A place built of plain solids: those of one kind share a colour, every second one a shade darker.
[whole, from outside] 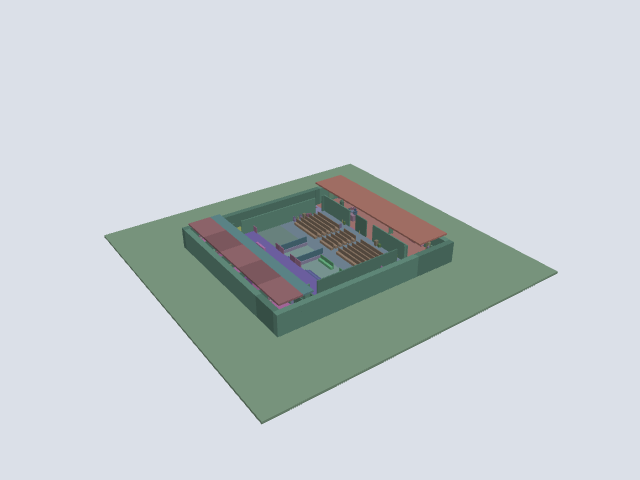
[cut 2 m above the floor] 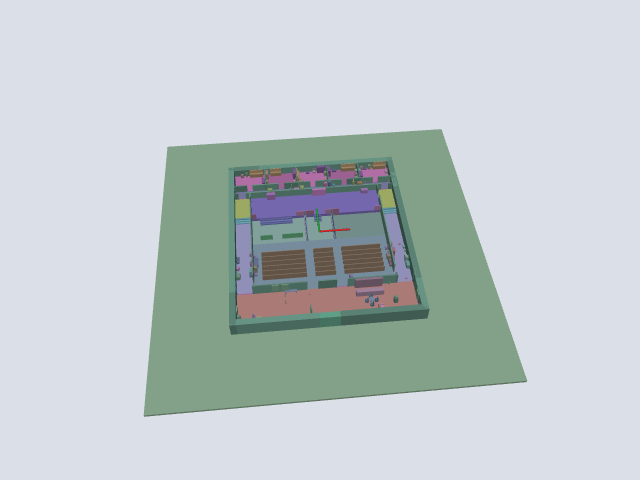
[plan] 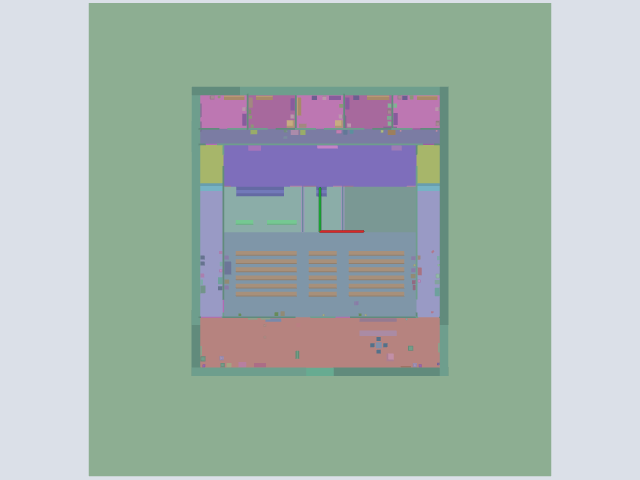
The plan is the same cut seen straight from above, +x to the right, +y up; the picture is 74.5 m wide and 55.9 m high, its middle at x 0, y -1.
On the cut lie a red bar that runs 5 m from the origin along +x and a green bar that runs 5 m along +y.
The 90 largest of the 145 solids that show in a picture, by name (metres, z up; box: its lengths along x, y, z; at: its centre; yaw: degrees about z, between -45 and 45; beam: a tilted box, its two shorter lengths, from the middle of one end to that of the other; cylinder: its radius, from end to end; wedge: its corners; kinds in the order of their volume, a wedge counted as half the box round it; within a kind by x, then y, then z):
{
 "ground_under_all_1": {"box": [53.85, 55.12, 0.4], "at": [0.0, -0.96, -0.75]},
 "wall_1": {"box": [1.0, 7.75, 3.78], "at": [-14.45, -12.97, 1.29]},
 "wall_2": {"box": [1.0, 21.94, 3.78], "at": [-14.45, 0.07, 1.29]},
 "wall_3": {"box": [1.0, 3.6, 3.78], "at": [-14.45, 11.04, 1.29]},
 "wall_4": {"box": [1.0, 5.8, 3.78], "at": [-14.45, 13.95, 1.29]},
 "wall_5": {"box": [2.44, 0.2, 3.78], "at": [-12.93, 11.95, 1.29]},
 "wall_6": {"box": [2.44, 0.2, 3.78], "at": [-12.93, 11.95, 1.29]},
 "wall_7": {"box": [0.2, 15.56, 3.78], "at": [-11.25, -0.17, 1.29]},
 "wall_8": {"box": [7.42, 1.0, 3.78], "at": [-11.24, 16.35, 1.29]},
 "wall_9": {"box": [2.44, 0.2, 3.78], "at": [-9.55, 11.95, 1.29]},
 "wall_10": {"box": [13.35, 1.0, 3.78], "at": [-8.28, -16.35, 1.29]},
 "wall_11": {"box": [2.44, 0.2, 3.78], "at": [-7.31, 11.95, 1.29]},
 "wall_12": {"box": [8.6, 0.2, 3.78], "at": [-7.15, -9.99, 1.29]},
 "wall_13": {"box": [8.5, 0.2, 3.78], "at": [-7.1, -9.99, 1.29]},
 "wall_14": {"box": [7.42, 1.0, 3.78], "at": [-5.62, 16.35, 1.29]},
 "wall_15": {"box": [2.44, 0.2, 3.78], "at": [-3.93, 11.95, 1.29]},
 "wall_16": {"box": [0.2, 4.2, 3.78], "at": [-2.81, 13.95, 1.29]},
 "wall_17": {"box": [2.44, 0.2, 3.78], "at": [-1.69, 11.95, 1.29]},
 "wall_18": {"box": [22.7, 0.2, 3.78], "at": [0.0, 10.14, 1.29]},
 "wall_19": {"box": [7.42, 1.0, 3.78], "at": [0.0, 16.35, 1.29]},
 "wall_20": {"box": [2.95, 0.2, 3.78], "at": [0.33, -9.99, 1.29]},
 "wall_21": {"box": [2.95, 0.2, 3.78], "at": [0.33, -9.99, 1.29]},
 "wall_22": {"box": [4.67, 0.2, 3.78], "at": [2.81, 11.95, 1.29]},
 "wall_23": {"box": [0.2, 4.2, 3.78], "at": [2.81, 13.95, 1.29]},
 "wall_24": {"box": [2.44, 0.2, 3.78], "at": [3.93, 11.95, 1.29]},
 "wall_25": {"box": [7.42, 1.0, 3.78], "at": [5.62, 16.35, 1.29]},
 "wall_26": {"box": [2.44, 0.2, 3.78], "at": [7.31, 11.95, 1.29]},
 "wall_27": {"box": [7.85, 0.2, 3.78], "at": [7.43, -9.99, 1.29]},
 "wall_28": {"box": [7.95, 0.2, 3.78], "at": [7.47, -9.99, 1.29]},
 "wall_29": {"box": [13.35, 1.0, 3.78], "at": [8.28, -16.35, 1.29]},
 "wall_30": {"box": [2.44, 0.2, 3.78], "at": [9.55, 11.95, 1.29]},
 "wall_31": {"box": [7.42, 1.0, 3.78], "at": [11.24, 16.35, 1.29]},
 "wall_32": {"box": [0.2, 15.56, 3.78], "at": [11.25, -0.17, 1.29]},
 "wall_33": {"box": [2.44, 0.2, 3.78], "at": [12.93, 11.95, 1.29]},
 "wall_34": {"box": [1.0, 7.75, 3.78], "at": [14.45, -12.97, 1.29]},
 "wall_35": {"box": [1.0, 21.94, 3.78], "at": [14.45, 0.07, 1.29]},
 "wall_36": {"box": [1.0, 5.8, 3.78], "at": [14.45, 13.95, 1.29]},
 "floor_parterre_1": {"box": [22.5, 9.91, 0.6], "at": [0.0, -5.04, -0.3]},
 "floor_dressing_1": {"box": [5.62, 4.0, 1.17], "at": [-11.24, 13.95, -0.01]},
 "floor_dressing_2": {"box": [5.62, 4.0, 1.17], "at": [-5.62, 13.95, -0.01]},
 "floor_dressing_3": {"box": [5.62, 4.0, 1.17], "at": [0.0, 13.95, -0.01]},
 "floor_dressing_4": {"box": [5.62, 4.0, 1.17], "at": [5.62, 13.95, -0.01]},
 "floor_dressing_5": {"box": [5.62, 4.0, 1.17], "at": [11.24, 13.95, -0.01]},
 "floor_stage_1": {"box": [22.5, 4.95, 1.17], "at": [0.0, 7.67, -0.01]},
 "floor_foyer_1": {"box": [28.1, 5.95, 0.6], "at": [0.0, -12.97, -0.3]},
 "floor_lift_1": {"box": [9.05, 5.28, 0.6], "at": [-6.72, 2.56, -0.3]},
 "floor_lift_2": {"box": [4.25, 5.28, 0.6], "at": [0.33, 2.56, -0.3]},
 "floor_lift_3": {"box": [8.4, 5.28, 0.6], "at": [7.05, 2.56, -0.3]},
 "floor_back_corridor_1": {"box": [28.1, 1.8, 1.17], "at": [0.0, 11.04, -0.01]},
 "ceil_foyer_1": {"box": [28.1, 5.95, 0.3], "at": [0.0, -12.97, 4.55]},
 "floor_promenade_1": {"box": [2.8, 14.69, 0.6], "at": [-12.65, -2.65, -0.3]},
 "floor_promenade_2": {"box": [2.8, 14.69, 0.6], "at": [12.65, -2.65, -0.3]},
 "ceil_dressing_1": {"box": [5.62, 4.0, 0.3], "at": [-11.24, 13.95, 3.97]},
 "ceil_dressing_2": {"box": [5.62, 4.0, 0.3], "at": [-5.62, 13.95, 3.97]},
 "ceil_dressing_3": {"box": [5.62, 4.0, 0.3], "at": [0.0, 13.95, 3.97]},
 "ceil_dressing_4": {"box": [5.62, 4.0, 0.3], "at": [5.62, 13.95, 3.97]},
 "ceil_dressing_5": {"box": [5.62, 4.0, 0.3], "at": [11.24, 13.95, 3.97]},
 "floor_walk_1": {"box": [2.8, 4.55, 1.17], "at": [-12.65, 7.87, -0.01]},
 "floor_walk_2": {"box": [2.8, 4.55, 1.17], "at": [12.65, 7.87, -0.01]},
 "seats_parterre_1": {"box": [7.1, 0.44, 0.47], "at": [-6.25, -7.26, 0.23]},
 "seats_parterre_2": {"box": [7.1, 0.44, 0.47], "at": [-6.25, -6.31, 0.23]},
 "seats_parterre_3": {"box": [7.1, 0.44, 0.47], "at": [-6.25, -5.36, 0.23]},
 "seats_parterre_4": {"box": [7.1, 0.44, 0.47], "at": [-6.25, -4.41, 0.23]},
 "seats_parterre_5": {"box": [7.1, 0.44, 0.47], "at": [-6.25, -3.46, 0.23]},
 "seats_parterre_6": {"box": [7.1, 0.44, 0.47], "at": [-6.25, -2.51, 0.23]},
 "seats_parterre_7": {"box": [6.45, 0.44, 0.47], "at": [6.58, -7.26, 0.23]},
 "seats_parterre_8": {"box": [6.45, 0.44, 0.47], "at": [6.58, -6.31, 0.23]},
 "seats_parterre_9": {"box": [6.45, 0.44, 0.47], "at": [6.58, -5.36, 0.23]},
 "seats_parterre_10": {"box": [6.45, 0.44, 0.47], "at": [6.58, -4.41, 0.23]},
 "seats_parterre_11": {"box": [6.45, 0.44, 0.47], "at": [6.58, -3.46, 0.23]},
 "seats_parterre_12": {"box": [6.45, 0.44, 0.47], "at": [6.58, -2.51, 0.23]},
 "ceil_back_corridor_1": {"box": [28.1, 1.8, 0.3], "at": [0.0, 11.04, 3.97]},
 "door_leaf_1": {"box": [3.2, 0.97, 3.87], "at": [0.0, -16.36, 1.33]},
 "bar_foyer_1": {"box": [4.35, 0.65, 1.1], "at": [6.78, -11.85, 0.55]},
 "bar_foyer_2": {"box": [4.35, 0.4, 2.1], "at": [6.78, -10.32, 1.05]},
 "costume_rail_dressing_1": {"box": [0.5, 1.4, 1.66], "at": [-8.81, 12.99, 1.39]},
 "costume_rail_dressing_2": {"box": [0.5, 1.4, 1.66], "at": [-3.19, 14.79, 1.39]},
 "costume_rail_dressing_3": {"box": [1.4, 0.5, 1.66], "at": [1.76, 15.56, 1.39]},
 "costume_rail_dressing_4": {"box": [0.5, 1.4, 1.66], "at": [3.19, 14.89, 1.39]},
 "costume_rail_dressing_5": {"box": [0.5, 1.4, 1.66], "at": [8.81, 13.1, 1.39]},
 "tread_1": {"box": [5.55, 0.37, 0.74], "at": [-6.97, 4.27, -0.23]},
 "tread_2": {"box": [5.55, 0.37, 0.89], "at": [-6.97, 4.64, -0.16]},
 "tread_3": {"box": [5.55, 0.37, 1.03], "at": [-6.97, 5.01, -0.09]},
 "floor_tongue_1": {"box": [0.4, 5.28, 1.17], "at": [-2.0, 2.56, -0.01]},
 "floor_tongue_2": {"box": [0.4, 5.28, 1.17], "at": [2.65, 2.56, -0.01]},
 "flats_stage_1": {"box": [2.4, 0.35, 3.6], "at": [0.87, 9.84, 2.37]},
 "rail_tongue_1": {"box": [0.12, 5.28, 2.22], "at": [-2.0, 2.56, 0.51]},
 "rail_tongue_2": {"box": [0.12, 5.28, 2.22], "at": [2.65, 2.56, 0.51]},
 "piano_stage_1": {"box": [1.5, 0.62, 1.25], "at": [-7.61, 9.71, 1.19]},
 "lockers_dressing_1": {"box": [0.48, 1.2, 1.8], "at": [-8.06, 14.99, 1.47]}
}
